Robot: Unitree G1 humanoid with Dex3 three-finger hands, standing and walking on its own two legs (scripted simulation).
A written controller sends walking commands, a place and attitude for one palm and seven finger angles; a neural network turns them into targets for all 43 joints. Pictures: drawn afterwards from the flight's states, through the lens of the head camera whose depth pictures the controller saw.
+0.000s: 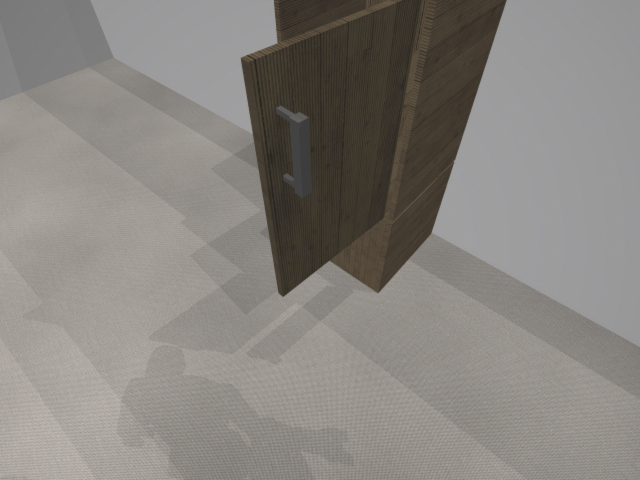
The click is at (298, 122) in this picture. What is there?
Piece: cupboard door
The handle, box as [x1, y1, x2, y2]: [276, 106, 310, 197]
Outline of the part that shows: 279,106 276,108 276,113 287,119 290,123 293,163 293,176 292,177 286,173 283,175 283,179 294,187 295,192 303,197 310,192 308,117 299,112 294,114 285,108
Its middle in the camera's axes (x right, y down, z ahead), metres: -0.05 -0.14 +0.65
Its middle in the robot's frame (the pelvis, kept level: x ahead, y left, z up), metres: +0.59 +0.08 +0.08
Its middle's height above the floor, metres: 0.86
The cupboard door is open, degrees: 85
